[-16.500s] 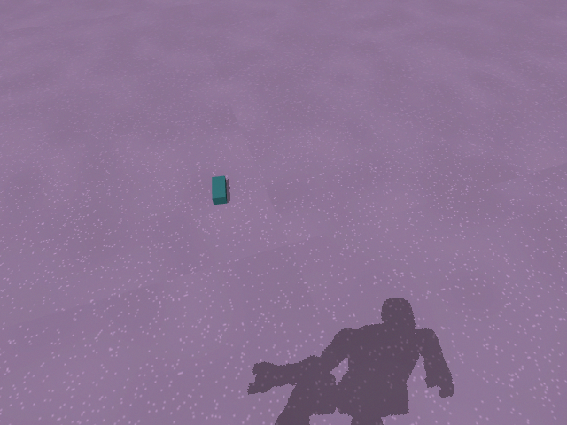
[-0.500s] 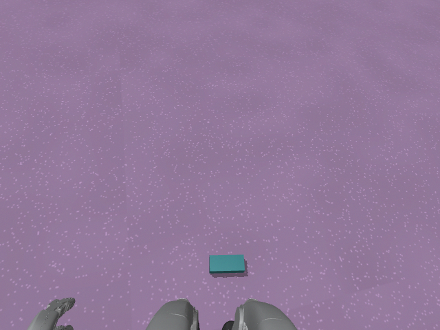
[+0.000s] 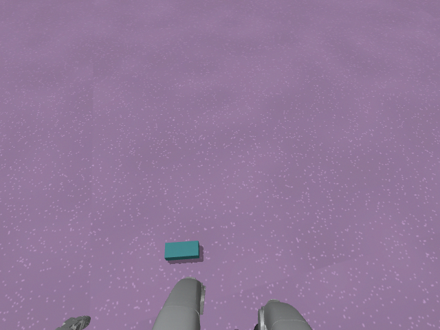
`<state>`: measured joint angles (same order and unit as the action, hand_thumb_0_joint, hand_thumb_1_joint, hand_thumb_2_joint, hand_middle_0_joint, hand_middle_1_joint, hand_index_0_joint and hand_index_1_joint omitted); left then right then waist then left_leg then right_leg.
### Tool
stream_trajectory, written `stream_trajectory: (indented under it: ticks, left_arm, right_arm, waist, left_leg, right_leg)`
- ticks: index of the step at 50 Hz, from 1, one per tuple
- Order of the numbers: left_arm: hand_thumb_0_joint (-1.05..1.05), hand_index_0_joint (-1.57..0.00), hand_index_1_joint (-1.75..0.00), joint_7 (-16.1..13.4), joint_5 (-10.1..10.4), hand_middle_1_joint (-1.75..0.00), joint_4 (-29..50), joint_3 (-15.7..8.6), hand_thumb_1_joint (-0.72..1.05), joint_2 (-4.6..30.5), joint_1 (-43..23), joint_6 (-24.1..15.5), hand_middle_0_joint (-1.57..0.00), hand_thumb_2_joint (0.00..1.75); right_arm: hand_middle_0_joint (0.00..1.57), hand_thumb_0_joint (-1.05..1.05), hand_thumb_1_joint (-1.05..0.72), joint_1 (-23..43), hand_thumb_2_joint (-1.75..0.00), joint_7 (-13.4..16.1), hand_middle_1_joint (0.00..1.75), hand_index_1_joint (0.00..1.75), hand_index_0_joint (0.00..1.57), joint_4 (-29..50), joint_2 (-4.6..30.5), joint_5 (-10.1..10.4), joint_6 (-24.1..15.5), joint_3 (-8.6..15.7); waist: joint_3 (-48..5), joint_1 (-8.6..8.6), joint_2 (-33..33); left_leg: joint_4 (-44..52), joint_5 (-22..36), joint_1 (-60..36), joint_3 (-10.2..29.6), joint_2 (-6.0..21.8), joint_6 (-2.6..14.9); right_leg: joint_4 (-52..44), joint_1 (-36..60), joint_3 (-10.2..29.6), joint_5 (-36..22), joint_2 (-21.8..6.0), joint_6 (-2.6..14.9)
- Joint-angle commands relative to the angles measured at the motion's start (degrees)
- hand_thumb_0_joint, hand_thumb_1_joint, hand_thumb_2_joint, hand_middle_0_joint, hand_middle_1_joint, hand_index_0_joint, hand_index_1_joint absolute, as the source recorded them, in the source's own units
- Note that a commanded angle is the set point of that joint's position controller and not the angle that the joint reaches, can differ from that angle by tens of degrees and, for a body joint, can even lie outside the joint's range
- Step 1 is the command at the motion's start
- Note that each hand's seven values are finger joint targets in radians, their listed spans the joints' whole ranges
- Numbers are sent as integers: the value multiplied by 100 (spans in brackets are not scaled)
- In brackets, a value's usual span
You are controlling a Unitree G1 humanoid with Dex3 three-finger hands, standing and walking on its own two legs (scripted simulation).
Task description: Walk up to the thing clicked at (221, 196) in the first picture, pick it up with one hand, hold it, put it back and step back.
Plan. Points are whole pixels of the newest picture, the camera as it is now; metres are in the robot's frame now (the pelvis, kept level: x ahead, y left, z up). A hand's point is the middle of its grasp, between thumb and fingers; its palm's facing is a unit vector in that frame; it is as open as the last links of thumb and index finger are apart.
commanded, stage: walk up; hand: left
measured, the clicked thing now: (182, 250) +0.45 +0.23 -0.71
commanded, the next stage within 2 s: none
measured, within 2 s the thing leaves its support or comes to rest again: neither
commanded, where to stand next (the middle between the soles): +0.08 -0.04 m, yaw +5 degrees
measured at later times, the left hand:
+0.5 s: hand out of the picture +0.04 +0.19 -0.11, palm faces +0.12 -0.91 -0.39, open 7.4 cm
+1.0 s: hand out of the picture +0.04 +0.21 -0.12, palm faces +0.13 -0.92 -0.36, open 7.4 cm
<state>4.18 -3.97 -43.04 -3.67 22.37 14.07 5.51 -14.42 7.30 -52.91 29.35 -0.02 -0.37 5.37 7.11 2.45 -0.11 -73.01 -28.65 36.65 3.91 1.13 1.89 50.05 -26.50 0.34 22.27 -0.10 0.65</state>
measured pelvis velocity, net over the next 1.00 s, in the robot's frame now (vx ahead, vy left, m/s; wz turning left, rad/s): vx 0.02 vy -0.06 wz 0.12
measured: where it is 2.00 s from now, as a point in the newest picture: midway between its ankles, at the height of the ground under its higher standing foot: outside the picture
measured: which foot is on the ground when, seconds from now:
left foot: up 0.00-0.26, down 0.28-0.50, up 0.52-0.92, down 0.94-1.00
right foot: down 0.00-1.00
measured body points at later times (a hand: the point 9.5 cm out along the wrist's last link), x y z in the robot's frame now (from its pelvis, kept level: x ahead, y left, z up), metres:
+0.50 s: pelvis +0.01 -0.10 +0.03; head +0.02 -0.09 +0.48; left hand +0.03 +0.24 -0.09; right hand +0.11 -0.41 -0.09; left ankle -0.02 +0.05 -0.70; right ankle +0.04 -0.15 -0.70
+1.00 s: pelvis +0.02 -0.06 +0.04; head +0.04 -0.05 +0.49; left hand +0.04 +0.26 -0.09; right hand +0.14 -0.34 -0.09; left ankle +0.05 +0.06 -0.70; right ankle +0.04 -0.15 -0.70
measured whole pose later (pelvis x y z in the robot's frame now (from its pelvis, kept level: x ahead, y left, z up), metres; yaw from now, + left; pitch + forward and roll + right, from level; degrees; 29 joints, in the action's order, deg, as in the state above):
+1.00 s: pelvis +0.02 -0.06 +0.04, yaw +7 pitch -3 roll +0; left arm -0.9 0.1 -58.0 -1.5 20.7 11.0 -0.8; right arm -7.4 0.1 -60.5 19.1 -1.4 1.3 1.3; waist 6.2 1.4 -0.7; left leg -29.7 -12.4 14.2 -0.5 0.1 0.6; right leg 30.6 -11.7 -0.7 16.0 1.9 1.9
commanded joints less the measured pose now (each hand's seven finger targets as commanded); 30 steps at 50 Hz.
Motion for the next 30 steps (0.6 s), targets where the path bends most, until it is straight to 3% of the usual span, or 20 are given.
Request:
stream_trajectory:
  ticks: [1,4,6,7,10,12,14,15,16,17,18,19,22,23,24,25,26,27,28,30]
  left_arm:
    - [0,-20,-30,-201,-25,-30,572,-545,90,1604,-431,-232,-20,90]
    - [0,-20,-30,-321,121,-30,209,-453,90,1422,299,-398,-20,90]
    - [0,-20,-30,-411,261,-30,21,-438,90,1512,457,-526,-20,90]
    - [0,-20,-30,-457,324,-30,-48,-425,90,1495,470,-569,-20,90]
    - [0,-20,-30,-467,343,-30,-81,-366,90,1541,41,-649,-20,90]
    - [0,-20,-30,-449,313,-30,-135,-293,90,1520,-151,-660,-20,90]
    - [0,-20,-30,-405,236,-30,-152,-228,90,1520,-152,-681,-20,90]
    - [0,-20,-30,-384,205,-30,-168,-201,90,1449,-252,-677,-20,90]
    - [0,-20,-30,-356,200,-30,-165,-188,90,1319,-406,-697,-20,90]
    - [0,-20,-30,-351,243,-30,-262,-240,90,1328,-654,-695,-20,90]
    - [0,-20,-30,-351,241,-30,-381,-305,90,1383,-569,-695,-20,90]
    - [0,-20,-30,-333,228,-30,-438,-316,90,1354,-298,-720,-20,90]
    - [0,-20,-30,-331,272,-30,-578,-198,90,1050,-52,-880,-20,90]
    - [0,-20,-30,-359,274,-30,-662,-183,90,1088,116,-919,-20,90]
    - [0,-20,-30,-400,276,-30,-765,-198,90,1224,404,-950,-20,90]
    - [0,-20,-30,-457,252,-30,-793,-267,90,1555,316,-1012,-20,90]
    - [0,-20,-30,-484,286,-30,-810,-355,90,1819,307,-991,-20,90]
    - [0,-20,-30,-503,284,-30,-782,-372,90,1795,177,-996,-20,90]
    - [0,-20,-30,-532,307,-30,-782,-343,90,1705,181,-1013,-20,90]
    - [0,-20,-30,-574,332,-30,-855,-259,90,1493,111,-1083,-20,90]
  right_arm:
    - [20,0,-90,-1159,-90,-64,30,30,20,-111,1017,50,-217,126]
    - [20,0,-90,-357,-90,-281,30,30,20,196,838,-95,-260,-12]
    - [20,0,-90,-183,-90,-380,30,30,20,335,761,-109,-263,-69]
    - [20,0,-90,-144,-90,-416,30,30,20,343,743,-109,-269,-81]
    - [20,0,-90,-379,-90,-503,30,30,20,207,675,-74,-234,-89]
    - [20,0,-90,-484,-90,-551,30,30,20,116,602,-27,-216,-68]
    - [20,0,-90,-672,-90,-599,30,30,20,104,639,-49,-213,0]
    - [20,0,-90,-803,-90,-619,30,30,20,46,738,-62,-202,56]
    - [20,0,-90,-835,-90,-644,30,30,20,78,941,-100,-194,110]
    - [20,0,-90,-767,-90,-673,30,30,20,99,936,-108,-182,95]
    - [20,0,-90,-477,-90,-678,30,30,20,155,977,-98,-177,106]
    - [20,0,-90,-12,-90,-632,30,30,20,287,903,-101,-212,71]
    - [20,0,-90,398,-90,-637,30,30,20,280,583,-85,-296,-65]
    - [20,0,-90,497,-90,-672,30,30,20,275,573,-72,-285,-50]
    - [20,0,-90,577,-90,-705,30,30,20,300,517,-84,-243,-67]
    - [20,0,-90,309,-90,-731,30,30,20,323,301,-88,-162,-127]
    - [20,0,-90,277,-90,-667,30,30,20,219,572,-142,-73,-37]
    - [20,0,-90,203,-90,-659,30,30,20,85,679,-140,-39,-4]
    - [20,0,-90,173,-90,-674,30,30,20,2,675,-113,-19,-6]
    - [20,0,-90,156,-90,-716,30,30,20,-97,484,-66,-8,-83]
  waist:
    - [-632,-116,-1388]
    - [-722,287,-770]
    - [-797,242,-349]
    - [-819,217,-197]
    - [-781,-66,-139]
    - [-728,-214,-165]
    - [-674,-359,-475]
    - [-634,-459,-443]
    - [-651,-584,-131]
    - [-487,-674,78]
    - [-353,-555,502]
    - [-163,-308,314]
    - [-538,-28,258]
    - [-823,47,341]
    - [-942,108,131]
    - [-679,-46,-601]
    - [-382,16,-247]
    - [-190,-68,-49]
    - [-104,-68,156]
    - [-251,-158,-133]
  left_leg:
    - [876,-13,-151,-341,65,52]
    - [1514,-171,169,-8,-45,111]
    - [1963,-81,-192,290,-32,85]
    - [2219,-22,-293,297,-50,76]
    - [2881,107,-1267,-13,-83,183]
    - [3732,495,-2082,-214,-203,291]
    - [4196,546,-2817,-219,-307,488]
    - [4401,342,-3351,-14,-167,579]
    - [4679,-451,-3789,955,403,792]
    - [5158,-1641,-3249,1896,1054,1164]
    - [5497,-2025,-2284,2476,1576,1418]
    - [5518,-1632,-1779,2437,1649,1439]
    - [4491,1607,-2499,1067,1021,820]
    - [4087,1853,-2423,548,732,556]
    - [3424,1451,-1919,-40,276,328]
    - [2596,314,-426,-278,-226,53]
    - [2346,-333,-333,-150,-55,36]
    - [2232,-204,-330,-12,72,76]
    - [2161,174,-327,220,104,88]
    - [2318,656,-442,163,159,116]
  right_leg:
    - [-2457,875,1743,824,-954,1166]
    - [-2662,1794,2459,588,-1449,1234]
    - [-2715,1873,2867,102,-1888,1175]
    - [-2728,1973,2833,-216,-1944,1045]
    - [-2956,1361,2331,-471,-1975,743]
    - [-2968,895,1796,-412,-1728,373]
    - [-3165,291,1234,517,-1289,-99]
    - [-3232,-220,901,936,-1006,-437]
    - [-3034,-907,455,850,-577,-792]
    - [-2208,-805,45,555,-191,-854]
    - [-971,-99,4,276,-143,-571]
    - [-641,283,280,135,-232,-399]
    - [-2000,561,178,-691,-180,-144]
    - [-2287,1030,282,-995,-234,-68]
    - [-2732,1532,940,-938,-568,93]
    - [-3396,2284,2676,-29,-1400,439]
    - [-3731,1937,3315,866,-1976,591]
    - [-3863,1862,3559,1030,-2066,613]
    - [-3922,1918,3327,598,-1911,288]
    - [-3751,2275,2402,-1199,-1512,-222]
